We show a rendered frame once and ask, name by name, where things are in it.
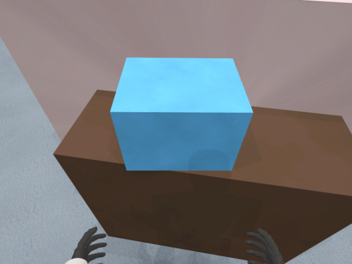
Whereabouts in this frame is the carton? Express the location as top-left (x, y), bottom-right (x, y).
top-left (110, 58), bottom-right (253, 171)

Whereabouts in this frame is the right robot hand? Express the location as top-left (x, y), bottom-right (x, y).
top-left (245, 228), bottom-right (285, 264)

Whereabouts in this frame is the left robot hand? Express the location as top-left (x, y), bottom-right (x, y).
top-left (71, 227), bottom-right (107, 264)

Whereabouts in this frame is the pedestal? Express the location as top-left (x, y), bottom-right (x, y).
top-left (53, 90), bottom-right (352, 263)

